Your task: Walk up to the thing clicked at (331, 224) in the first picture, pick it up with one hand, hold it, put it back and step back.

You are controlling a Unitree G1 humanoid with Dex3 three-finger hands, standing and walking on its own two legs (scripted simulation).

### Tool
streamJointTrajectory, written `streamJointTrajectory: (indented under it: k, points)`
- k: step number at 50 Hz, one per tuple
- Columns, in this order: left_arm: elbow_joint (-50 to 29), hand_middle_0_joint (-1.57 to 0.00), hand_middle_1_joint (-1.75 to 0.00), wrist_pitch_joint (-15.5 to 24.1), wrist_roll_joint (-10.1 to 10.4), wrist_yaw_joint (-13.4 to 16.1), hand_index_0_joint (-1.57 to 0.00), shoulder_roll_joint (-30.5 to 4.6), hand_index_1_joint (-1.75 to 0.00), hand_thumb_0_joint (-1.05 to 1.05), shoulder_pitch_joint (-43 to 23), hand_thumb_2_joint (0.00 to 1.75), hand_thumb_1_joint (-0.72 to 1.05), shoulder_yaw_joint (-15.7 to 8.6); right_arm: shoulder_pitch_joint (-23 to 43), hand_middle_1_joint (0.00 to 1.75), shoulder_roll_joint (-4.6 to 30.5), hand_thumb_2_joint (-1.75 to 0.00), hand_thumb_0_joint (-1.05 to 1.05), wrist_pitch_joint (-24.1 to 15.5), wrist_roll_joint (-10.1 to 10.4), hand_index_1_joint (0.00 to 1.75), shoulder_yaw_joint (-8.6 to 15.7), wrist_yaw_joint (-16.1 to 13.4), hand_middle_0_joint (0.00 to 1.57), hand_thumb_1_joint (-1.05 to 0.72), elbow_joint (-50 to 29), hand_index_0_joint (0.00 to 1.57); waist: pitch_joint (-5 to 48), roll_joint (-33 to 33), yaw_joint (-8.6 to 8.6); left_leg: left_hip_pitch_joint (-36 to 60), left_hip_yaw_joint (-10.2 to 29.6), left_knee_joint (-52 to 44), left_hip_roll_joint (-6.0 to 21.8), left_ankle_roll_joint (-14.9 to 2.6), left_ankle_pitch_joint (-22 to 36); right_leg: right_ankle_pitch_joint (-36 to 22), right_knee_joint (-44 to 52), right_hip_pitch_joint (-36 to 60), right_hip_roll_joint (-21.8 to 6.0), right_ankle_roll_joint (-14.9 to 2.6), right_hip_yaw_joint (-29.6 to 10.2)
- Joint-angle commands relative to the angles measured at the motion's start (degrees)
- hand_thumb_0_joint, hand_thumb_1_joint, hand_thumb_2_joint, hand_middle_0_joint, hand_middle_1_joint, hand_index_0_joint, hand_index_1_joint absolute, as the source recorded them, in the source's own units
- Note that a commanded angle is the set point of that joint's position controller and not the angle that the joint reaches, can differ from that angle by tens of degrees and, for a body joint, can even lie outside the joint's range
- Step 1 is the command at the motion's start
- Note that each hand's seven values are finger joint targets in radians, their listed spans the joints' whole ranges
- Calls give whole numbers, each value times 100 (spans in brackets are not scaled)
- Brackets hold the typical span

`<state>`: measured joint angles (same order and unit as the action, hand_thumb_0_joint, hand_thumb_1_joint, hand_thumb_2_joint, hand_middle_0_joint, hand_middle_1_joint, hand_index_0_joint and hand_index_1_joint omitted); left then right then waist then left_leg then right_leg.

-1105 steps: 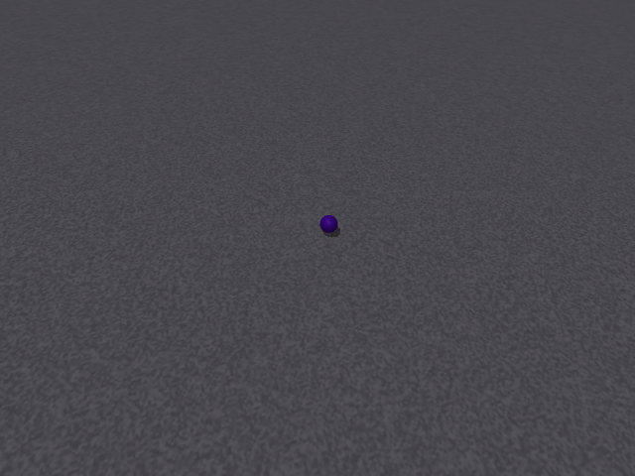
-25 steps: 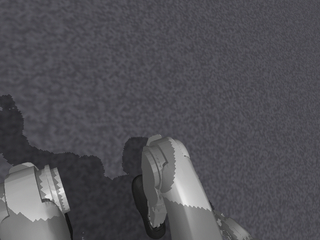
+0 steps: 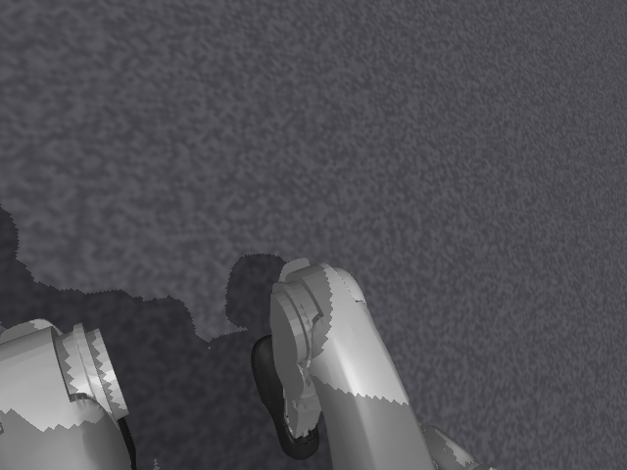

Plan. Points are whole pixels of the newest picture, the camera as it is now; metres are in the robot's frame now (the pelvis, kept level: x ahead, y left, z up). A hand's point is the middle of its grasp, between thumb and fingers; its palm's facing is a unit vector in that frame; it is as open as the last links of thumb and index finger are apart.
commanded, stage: close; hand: left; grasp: from above
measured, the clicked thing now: out of the picture +0.41 +0.33 -0.26
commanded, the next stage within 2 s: settle in 1.24 s
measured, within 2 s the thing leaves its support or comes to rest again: leaves its support in 1.60 s
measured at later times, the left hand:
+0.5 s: hand out of the picture +0.40 +0.33 -0.25, palm faces -0.43 -0.18 -0.88, open 11.6 cm
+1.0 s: hand out of the picture +0.40 +0.33 -0.25, palm faces -0.44 -0.18 -0.88, open 9.9 cm
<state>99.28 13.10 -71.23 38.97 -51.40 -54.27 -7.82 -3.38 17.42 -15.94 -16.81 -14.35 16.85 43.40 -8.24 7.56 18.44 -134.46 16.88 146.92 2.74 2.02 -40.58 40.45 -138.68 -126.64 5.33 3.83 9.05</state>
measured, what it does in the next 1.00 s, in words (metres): stands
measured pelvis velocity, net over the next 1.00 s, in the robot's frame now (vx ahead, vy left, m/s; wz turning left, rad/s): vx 0.00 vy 0.00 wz -0.01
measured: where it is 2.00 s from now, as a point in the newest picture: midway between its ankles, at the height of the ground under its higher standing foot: (213, 452)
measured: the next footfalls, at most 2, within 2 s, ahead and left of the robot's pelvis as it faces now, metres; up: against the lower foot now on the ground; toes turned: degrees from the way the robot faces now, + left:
none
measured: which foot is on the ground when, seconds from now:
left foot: down 0.00-1.00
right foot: down 0.00-1.00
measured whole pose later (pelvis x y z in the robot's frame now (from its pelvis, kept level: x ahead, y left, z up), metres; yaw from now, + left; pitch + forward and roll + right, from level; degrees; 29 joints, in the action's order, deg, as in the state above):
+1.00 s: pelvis +0.00 +0.00 +0.00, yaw +0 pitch +26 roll -13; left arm 99.9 12.6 -70.8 38.6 -52.3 -54.6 -6.8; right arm -3.1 18.3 -15.2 -16.9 -15.2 16.0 41.8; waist -8.3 8.1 18.7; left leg -134.3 17.1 146.7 2.8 1.7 -40.1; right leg 39.7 -137.9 -126.3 5.6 3.9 9.3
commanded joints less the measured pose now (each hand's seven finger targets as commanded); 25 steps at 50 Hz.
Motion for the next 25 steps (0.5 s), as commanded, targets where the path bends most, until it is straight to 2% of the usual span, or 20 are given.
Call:
streamJointTrajectory:
  k: [1,3,4,6,7,9,10,11,12,13,16,17,18,19,20,21,22,24,25]
  points:
    - [-468,-16,-105,-21,72,296,-20,-1168,-101,0,-1176,88,-30,-88,-972,30,1848,-90,0,17,3,30,495,-57,20,-89,44,20,3674,-2664,145,2667,-825,-1446,113,-214,1105,-1559,1290,1900,192,-464,684]
    - [-368,-16,-103,-51,26,252,-20,-1138,-99,0,-1362,84,-30,46,-946,30,1830,-90,0,-18,-14,30,455,-40,20,-89,47,20,3462,-2675,277,2603,-823,-1385,108,-219,975,-1465,1235,1698,163,-452,719]
    - [-420,-18,-102,-58,30,225,-22,-1158,-98,0,-1386,83,-28,33,-1001,30,1876,-90,0,-20,-27,30,482,-41,20,-89,19,20,3476,-2682,303,2633,-826,-1404,102,-229,991,-1478,1290,1720,171,-446,720]
    - [-457,-21,-100,-75,66,207,-24,-1324,-97,0,-1362,84,-25,-43,-971,30,1922,-90,0,-34,18,30,513,-55,20,-89,-15,20,3492,-2651,230,2644,-835,-1393,108,-230,969,-1449,1303,1781,169,-447,671]
    - [-445,-22,-100,-78,52,218,-25,-1386,-96,0,-1214,83,-24,-176,-1031,30,1881,-90,0,-25,-3,30,469,-50,20,-89,15,20,3595,-2695,177,2704,-828,-1434,106,-217,1068,-1509,1298,1867,172,-451,698]
    - [-340,-22,-99,-101,54,172,-26,-1201,-95,0,-1105,81,-23,-80,-953,30,1837,-90,0,-28,-11,30,466,-49,20,-89,6,20,3552,-2718,188,2734,-809,-1462,112,-196,1082,-1525,1237,1800,185,-461,735]
    - [-318,-24,-100,-95,72,143,-27,-1137,-96,0,-1223,82,-21,49,-875,30,1807,-90,0,-33,8,30,456,-51,20,-89,11,20,3425,-2686,236,2620,-810,-1426,114,-207,952,-1413,1251,1732,180,-459,700]
    - [-513,-23,-100,-63,111,178,-27,-1269,-95,0,-1323,80,-20,-78,-974,30,1887,-90,0,-17,-16,30,467,-66,20,-89,18,20,3606,-2778,229,2703,-776,-1501,116,-204,1008,-1458,1305,1821,184,-463,730]
    - [-383,-24,-99,-76,100,151,-28,-1170,-94,0,-1295,78,-19,17,-965,30,1856,-90,0,-16,-2,30,459,-54,20,-89,-25,20,3474,-2704,286,2640,-777,-1442,116,-212,985,-1482,1252,1771,168,-463,715]
    - [-420,-25,-98,-76,98,127,-29,-1176,-93,0,-1327,78,-19,69,-901,30,1924,-90,0,-23,8,30,512,-66,20,-89,-18,20,3440,-2667,257,2621,-792,-1448,117,-215,927,-1421,1262,1696,168,-459,722]
    - [-448,-28,-95,-59,101,146,-32,-1239,-91,0,-1203,75,-16,-50,-974,30,1894,-90,0,13,4,30,452,-87,20,-89,-33,20,3607,-2769,201,2779,-749,-1508,116,-185,1096,-1543,1248,1767,174,-467,771]
    - [-387,-28,-94,-50,69,105,-32,-993,-90,0,-1306,73,-14,247,-834,30,1903,-90,0,0,9,30,476,-73,20,-89,-102,20,3385,-2817,267,2666,-757,-1502,119,-193,938,-1410,1221,1601,177,-482,743]
    - [-287,-29,-94,-52,72,107,-33,-1176,-89,0,-1256,74,-15,107,-912,30,1869,-90,0,0,-21,30,431,-70,20,-89,-57,20,3314,-2613,313,2607,-775,-1466,114,-214,899,-1411,1270,1711,171,-453,732]
    - [-514,-29,-94,-45,74,120,-33,-1250,-89,0,-1242,73,-13,32,-926,30,1930,-90,0,23,29,30,478,-85,20,-89,-61,20,3530,-2629,206,2674,-771,-1461,117,-216,1007,-1493,1318,1786,202,-450,717]
    - [-394,-31,-92,-58,83,124,-35,-1205,-88,0,-1212,72,-11,22,-989,30,1892,-90,0,6,15,30,442,-71,20,-89,-58,20,3480,-2705,247,2684,-789,-1441,103,-210,1055,-1544,1254,1744,167,-451,738]
    - [-331,-32,-91,-47,82,92,-36,-1094,-87,0,-1236,70,-10,110,-947,30,1879,-90,0,-14,-10,30,448,-52,20,-89,-53,20,3392,-2697,288,2687,-779,-1457,109,-200,998,-1484,1228,1679,161,-450,754]
    - [-375,-32,-93,-37,113,118,-36,-1134,-89,0,-1080,74,-10,29,-890,30,1876,-90,0,2,-1,30,445,-76,20,-89,-33,20,3488,-2673,186,2715,-769,-1499,124,-194,1061,-1526,1288,1805,200,-456,737]
    - [-401,-36,-92,-27,121,113,-40,-1076,-88,0,-1327,72,-5,165,-860,30,1880,-90,0,-7,5,30,417,-75,20,-89,-82,20,3392,-2567,309,2589,-776,-1426,122,-220,909,-1432,1313,1736,181,-435,724]
    - [-417,-36,-93,-20,125,134,-40,-1152,-88,0,-1241,72,-4,93,-900,30,1926,-90,0,2,6,30,437,-83,20,-89,-84,20,3406,-2596,262,2584,-760,-1478,120,-219,932,-1432,1347,1777,190,-447,729]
